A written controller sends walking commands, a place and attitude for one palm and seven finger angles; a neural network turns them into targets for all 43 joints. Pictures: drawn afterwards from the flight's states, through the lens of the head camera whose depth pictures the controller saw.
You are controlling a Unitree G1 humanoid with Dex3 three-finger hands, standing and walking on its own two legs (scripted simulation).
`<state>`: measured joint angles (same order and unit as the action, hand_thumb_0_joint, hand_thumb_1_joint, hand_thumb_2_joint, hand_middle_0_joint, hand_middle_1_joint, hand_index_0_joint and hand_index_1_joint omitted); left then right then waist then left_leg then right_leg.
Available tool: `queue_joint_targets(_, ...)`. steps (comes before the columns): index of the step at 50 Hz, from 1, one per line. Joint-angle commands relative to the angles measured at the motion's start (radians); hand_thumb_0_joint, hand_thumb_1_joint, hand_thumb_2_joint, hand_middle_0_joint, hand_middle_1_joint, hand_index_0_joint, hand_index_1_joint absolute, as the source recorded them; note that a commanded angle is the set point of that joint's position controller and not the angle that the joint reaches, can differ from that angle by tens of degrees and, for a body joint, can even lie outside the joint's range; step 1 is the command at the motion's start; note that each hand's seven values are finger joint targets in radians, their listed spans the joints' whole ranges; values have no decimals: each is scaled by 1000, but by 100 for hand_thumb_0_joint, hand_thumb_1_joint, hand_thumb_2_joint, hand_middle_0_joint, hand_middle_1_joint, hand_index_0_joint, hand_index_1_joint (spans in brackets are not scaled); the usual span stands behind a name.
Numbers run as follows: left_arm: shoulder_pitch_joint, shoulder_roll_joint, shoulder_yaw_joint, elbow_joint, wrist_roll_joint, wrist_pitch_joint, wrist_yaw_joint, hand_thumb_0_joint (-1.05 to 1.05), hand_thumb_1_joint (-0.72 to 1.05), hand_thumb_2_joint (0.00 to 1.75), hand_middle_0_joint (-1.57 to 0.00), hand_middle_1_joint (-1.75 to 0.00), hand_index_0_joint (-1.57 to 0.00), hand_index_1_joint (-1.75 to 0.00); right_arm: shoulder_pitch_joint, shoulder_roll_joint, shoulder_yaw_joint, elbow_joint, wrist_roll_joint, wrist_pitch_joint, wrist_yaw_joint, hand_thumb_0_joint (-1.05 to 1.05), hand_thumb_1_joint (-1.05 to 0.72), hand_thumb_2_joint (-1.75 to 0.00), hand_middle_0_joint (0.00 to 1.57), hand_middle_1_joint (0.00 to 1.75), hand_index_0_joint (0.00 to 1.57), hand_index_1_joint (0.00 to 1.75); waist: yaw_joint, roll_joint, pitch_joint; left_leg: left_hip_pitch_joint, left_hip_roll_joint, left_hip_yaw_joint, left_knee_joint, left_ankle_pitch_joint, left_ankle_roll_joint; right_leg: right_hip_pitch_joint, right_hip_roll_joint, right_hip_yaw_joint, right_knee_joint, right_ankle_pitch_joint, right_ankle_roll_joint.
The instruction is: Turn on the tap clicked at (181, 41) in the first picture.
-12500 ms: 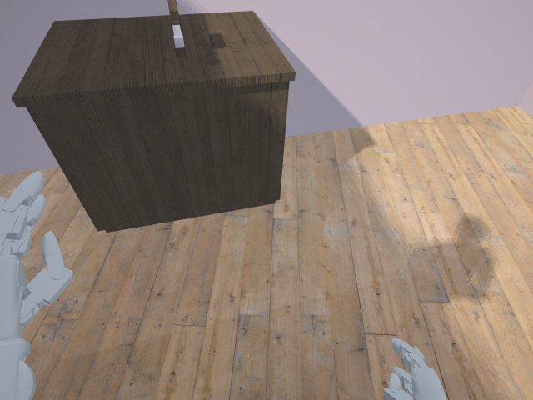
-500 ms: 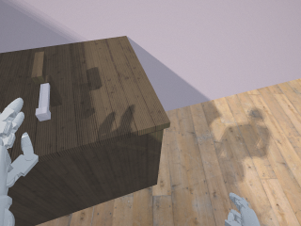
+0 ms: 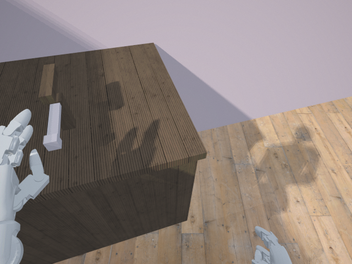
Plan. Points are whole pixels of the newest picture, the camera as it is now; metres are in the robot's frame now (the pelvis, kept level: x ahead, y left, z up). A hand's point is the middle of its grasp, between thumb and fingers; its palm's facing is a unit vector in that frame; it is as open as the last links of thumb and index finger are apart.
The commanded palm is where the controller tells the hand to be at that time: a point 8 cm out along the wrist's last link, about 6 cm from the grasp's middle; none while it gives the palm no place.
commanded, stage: come to a stop and stand still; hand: left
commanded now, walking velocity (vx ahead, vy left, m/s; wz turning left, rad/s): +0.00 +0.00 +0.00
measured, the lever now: (52, 142) +0.34 +0.31 +0.08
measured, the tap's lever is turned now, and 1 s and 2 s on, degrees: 0 0 0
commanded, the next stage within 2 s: look again from close up in 0.94 s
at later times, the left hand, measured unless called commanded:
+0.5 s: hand (24, 178) +0.21 +0.27 +0.16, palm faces +0.42 -0.84 -0.34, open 7.4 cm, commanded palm +0.17 +0.30 +0.18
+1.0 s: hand (22, 184) +0.20 +0.26 +0.16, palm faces +0.39 -0.84 -0.37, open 7.4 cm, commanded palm +0.15 +0.30 +0.18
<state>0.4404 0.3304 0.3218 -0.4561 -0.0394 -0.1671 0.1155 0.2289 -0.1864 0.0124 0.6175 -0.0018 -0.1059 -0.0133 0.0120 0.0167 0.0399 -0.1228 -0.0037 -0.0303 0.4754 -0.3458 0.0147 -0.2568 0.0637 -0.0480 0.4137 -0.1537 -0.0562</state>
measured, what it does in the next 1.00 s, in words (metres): stands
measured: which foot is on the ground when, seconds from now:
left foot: down 0.00-1.00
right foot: down 0.00-1.00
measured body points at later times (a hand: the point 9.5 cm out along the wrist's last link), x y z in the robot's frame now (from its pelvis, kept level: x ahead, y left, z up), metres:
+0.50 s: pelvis +0.01 +0.02 +0.00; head +0.02 +0.03 +0.45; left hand +0.18 +0.31 +0.18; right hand +0.22 -0.20 -0.07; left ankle -0.06 +0.11 -0.74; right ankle +0.04 -0.08 -0.74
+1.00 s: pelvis -0.01 +0.02 +0.00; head +0.00 +0.03 +0.45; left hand +0.17 +0.31 +0.18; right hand +0.15 -0.21 -0.08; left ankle -0.06 +0.11 -0.74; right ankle +0.04 -0.08 -0.74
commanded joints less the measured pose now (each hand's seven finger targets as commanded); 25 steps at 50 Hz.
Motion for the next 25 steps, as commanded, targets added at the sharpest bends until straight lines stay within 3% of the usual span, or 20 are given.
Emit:
queue_joint_targets(1,-13,192,141,-277,-18,-79,27,0,90,90,-20,-30,-20,-30,-122,-133,-56,-170,8,-48,-17,0,-90,-90,20,30,20,30,-4,37,-206,-99,71,-39,-47,291,8,289,-167,166,-26,266,-5)
queue_joint_targets(5,65,207,165,-297,-28,-74,34,0,90,90,-20,-30,-20,-30,-138,-137,-62,-180,21,-28,-20,0,-90,-90,20,30,20,30,-6,38,-266,-62,87,-40,1,522,-5,341,-177,132,33,509,-3)
queue_joint_targets(9,103,204,166,-285,-39,-66,34,0,90,90,-20,-30,-20,-30,-136,-149,-71,-188,30,-5,-25,0,-90,-90,20,30,20,30,-10,-3,-269,-70,88,-35,41,579,-6,347,-186,127,48,567,-7)
queue_joint_targets(10,104,206,170,-287,-40,-62,35,0,90,90,-20,-30,-20,-30,-143,-148,-69,-182,31,0,-28,0,-90,-90,20,30,20,30,-11,32,-260,-56,90,-35,35,610,-7,321,-188,128,49,571,-7)
queue_joint_targets(14,79,189,143,-254,-39,-51,31,0,90,90,-20,-30,-20,-30,-144,-145,-66,-188,35,13,-30,0,-90,-90,20,30,20,30,-13,-5,-211,-64,96,-40,3,520,-2,275,-184,127,24,483,7)
queue_joint_targets(19,1,178,112,-258,-31,-42,33,0,90,90,-20,-30,-20,-30,-140,-149,-70,-192,31,14,-36,0,-90,-90,20,30,20,30,-12,13,-176,-32,113,-54,-47,514,-2,231,-165,129,15,404,11)
queue_joint_targets(22,-36,178,100,-276,-26,-41,34,0,90,90,-20,-30,-20,-30,-145,-143,-63,-194,26,12,-37,0,-90,-90,20,30,20,30,-9,80,-162,-24,122,-68,-68,579,-12,219,-152,104,23,363,15)
queue_joint_targets(25,-63,191,109,-292,-22,-35,37,0,90,90,-20,-30,-20,-30,-149,-135,-57,-198,24,8,-35,0,-90,-90,20,30,20,30,-2,86,-129,-69,121,-74,-107,458,-15,221,-145,100,4,280,20)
